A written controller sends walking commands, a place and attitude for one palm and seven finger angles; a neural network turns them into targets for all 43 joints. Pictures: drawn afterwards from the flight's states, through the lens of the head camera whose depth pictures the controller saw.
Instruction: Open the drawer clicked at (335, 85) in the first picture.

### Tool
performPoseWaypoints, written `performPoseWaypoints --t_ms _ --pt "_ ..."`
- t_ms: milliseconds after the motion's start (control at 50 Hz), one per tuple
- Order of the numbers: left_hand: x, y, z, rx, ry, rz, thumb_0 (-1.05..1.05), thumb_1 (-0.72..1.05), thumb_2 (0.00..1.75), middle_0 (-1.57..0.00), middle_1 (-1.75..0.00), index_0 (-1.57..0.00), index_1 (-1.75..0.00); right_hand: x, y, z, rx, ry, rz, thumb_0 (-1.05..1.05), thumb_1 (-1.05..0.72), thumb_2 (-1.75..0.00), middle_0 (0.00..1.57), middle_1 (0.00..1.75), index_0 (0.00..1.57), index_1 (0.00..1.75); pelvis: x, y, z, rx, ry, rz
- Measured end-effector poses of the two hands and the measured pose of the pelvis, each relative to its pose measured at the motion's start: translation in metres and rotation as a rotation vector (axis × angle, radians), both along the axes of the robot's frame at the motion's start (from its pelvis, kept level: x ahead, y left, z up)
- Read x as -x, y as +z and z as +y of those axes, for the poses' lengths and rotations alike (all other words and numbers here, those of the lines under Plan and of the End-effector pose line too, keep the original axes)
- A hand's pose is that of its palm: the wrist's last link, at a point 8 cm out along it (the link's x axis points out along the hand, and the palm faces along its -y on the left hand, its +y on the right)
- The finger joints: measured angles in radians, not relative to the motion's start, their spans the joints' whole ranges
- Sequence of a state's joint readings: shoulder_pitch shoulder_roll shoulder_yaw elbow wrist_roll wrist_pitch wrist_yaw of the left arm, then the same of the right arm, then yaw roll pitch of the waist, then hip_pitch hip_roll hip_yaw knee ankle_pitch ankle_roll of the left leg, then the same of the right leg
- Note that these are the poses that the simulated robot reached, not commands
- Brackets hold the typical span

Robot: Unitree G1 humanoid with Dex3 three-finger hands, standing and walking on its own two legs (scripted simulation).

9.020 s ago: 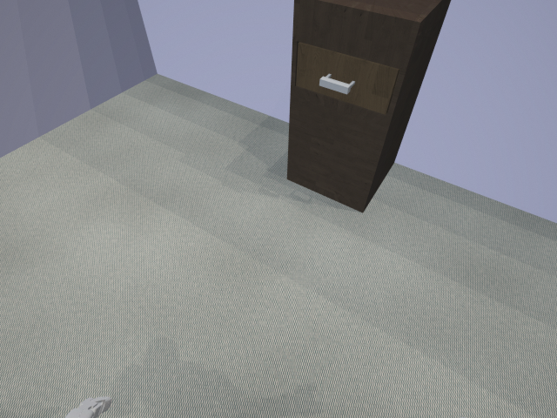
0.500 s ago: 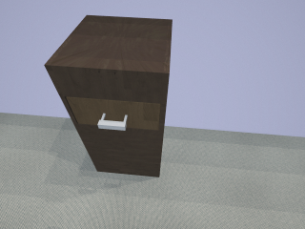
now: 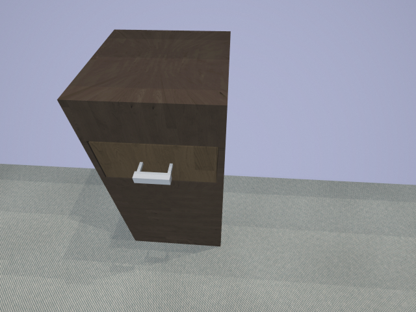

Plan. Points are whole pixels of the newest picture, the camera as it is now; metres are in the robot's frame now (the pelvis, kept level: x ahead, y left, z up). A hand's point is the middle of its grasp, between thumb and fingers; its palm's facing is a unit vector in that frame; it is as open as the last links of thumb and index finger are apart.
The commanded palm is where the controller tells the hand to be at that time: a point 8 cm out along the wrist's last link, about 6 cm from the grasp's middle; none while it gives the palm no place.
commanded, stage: look again from close up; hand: left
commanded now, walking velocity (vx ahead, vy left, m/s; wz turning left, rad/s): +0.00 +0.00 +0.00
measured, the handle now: (154, 172) +0.53 +0.21 -0.14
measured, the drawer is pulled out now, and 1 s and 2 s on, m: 0.00 0.00 0.00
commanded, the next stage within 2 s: raise the hand with hooked fingers in 0.32 s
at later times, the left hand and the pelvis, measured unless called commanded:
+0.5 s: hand out of the picture +0.05 +0.17 -0.15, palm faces -0.07 -0.94 -0.32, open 7.3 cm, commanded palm +0.12 +0.21 -0.06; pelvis +0.02 -0.01 +0.00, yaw -1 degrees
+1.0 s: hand (114, 285) +0.18 +0.20 -0.06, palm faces +0.04 -0.07 -1.00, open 9.5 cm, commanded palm +0.18 +0.20 +0.01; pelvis -0.01 -0.04 -0.05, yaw +1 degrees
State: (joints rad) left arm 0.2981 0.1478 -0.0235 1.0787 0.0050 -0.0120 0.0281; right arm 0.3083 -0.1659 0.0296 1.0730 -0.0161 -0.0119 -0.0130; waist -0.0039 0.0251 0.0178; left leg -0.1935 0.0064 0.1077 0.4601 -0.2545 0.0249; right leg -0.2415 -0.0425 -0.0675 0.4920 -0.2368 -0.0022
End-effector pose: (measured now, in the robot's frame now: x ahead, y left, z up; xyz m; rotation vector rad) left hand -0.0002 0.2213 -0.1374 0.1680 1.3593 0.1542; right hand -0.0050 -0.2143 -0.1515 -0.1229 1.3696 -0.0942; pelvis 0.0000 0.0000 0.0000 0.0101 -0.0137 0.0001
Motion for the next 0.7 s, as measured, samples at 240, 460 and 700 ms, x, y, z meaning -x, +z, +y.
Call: performPoseWaypoints --t_ms 240,460,700 --pt "-0.012 -0.003 -0.008 0.008 0.003 0.017 0.01 0.92 0.9 -0.2 -0.29 -0.2 -0.3 -0.003 0.002 -0.002 0.004 -0.02 0.04 0.0 -0.91 -0.9 0.2 0.3 0.2 0.3 -0.013 0.002 -0.006 0.003 -0.004 -0.004" --pt "-0.014 -0.001 -0.017 0.0 -0.039 0.029 0.02 0.92 0.9 -0.21 -0.3 -0.2 -0.3 -0.015 0.004 -0.008 0.024 -0.021 0.019 0.01 -0.92 -0.9 0.2 0.3 0.2 0.3 -0.019 0.001 -0.009 0.009 -0.012 -0.001" --pt "-0.196 0.151 -0.023 -0.83 -0.779 -0.863 0.03 0.78 0.84 -0.21 -0.39 -0.2 -0.39 -0.168 0.046 -0.061 0.125 0.064 -0.666 0.01 -0.92 -0.9 0.2 0.3 0.2 0.3 -0.001 -0.021 -0.013 -0.026 -0.03 0.121"
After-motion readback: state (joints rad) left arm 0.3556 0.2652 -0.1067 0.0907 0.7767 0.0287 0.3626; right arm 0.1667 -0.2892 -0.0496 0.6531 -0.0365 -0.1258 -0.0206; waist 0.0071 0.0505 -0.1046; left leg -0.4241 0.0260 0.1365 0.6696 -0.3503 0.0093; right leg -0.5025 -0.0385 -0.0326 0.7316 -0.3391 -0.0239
